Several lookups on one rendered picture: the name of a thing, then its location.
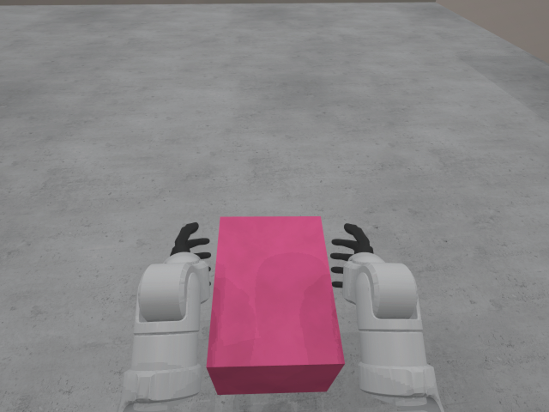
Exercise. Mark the carton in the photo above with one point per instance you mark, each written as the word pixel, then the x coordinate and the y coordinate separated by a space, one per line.
pixel 274 326

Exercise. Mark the right robot hand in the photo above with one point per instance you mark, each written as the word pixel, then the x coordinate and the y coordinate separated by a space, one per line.
pixel 361 245

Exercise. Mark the left robot hand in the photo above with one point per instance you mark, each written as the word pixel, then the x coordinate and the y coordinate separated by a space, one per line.
pixel 182 244

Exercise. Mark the left robot forearm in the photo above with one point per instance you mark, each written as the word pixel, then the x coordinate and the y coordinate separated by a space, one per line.
pixel 164 370

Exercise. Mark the right robot forearm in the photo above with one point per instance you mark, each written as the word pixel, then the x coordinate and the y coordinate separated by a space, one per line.
pixel 393 367

